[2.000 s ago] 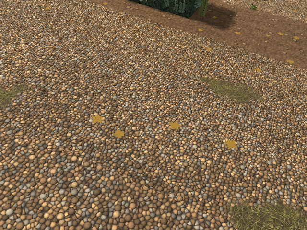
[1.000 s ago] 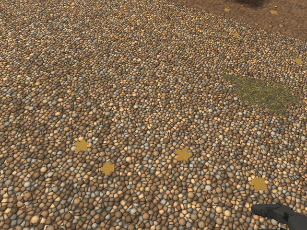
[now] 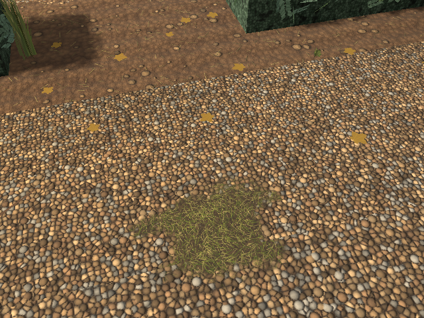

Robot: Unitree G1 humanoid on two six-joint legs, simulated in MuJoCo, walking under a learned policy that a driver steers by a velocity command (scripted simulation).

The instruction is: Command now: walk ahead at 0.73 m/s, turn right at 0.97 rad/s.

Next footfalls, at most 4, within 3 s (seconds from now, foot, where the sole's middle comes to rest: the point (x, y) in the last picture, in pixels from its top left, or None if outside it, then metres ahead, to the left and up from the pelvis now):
0.22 right None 0.36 0.00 -0.92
0.50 left None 0.54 0.11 -0.92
1.02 right None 0.51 -0.07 -0.92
1.48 left None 0.39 0.10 -0.92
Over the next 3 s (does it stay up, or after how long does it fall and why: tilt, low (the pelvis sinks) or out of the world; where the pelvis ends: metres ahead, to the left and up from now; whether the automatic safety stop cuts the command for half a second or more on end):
stays up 1.55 0.12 -0.34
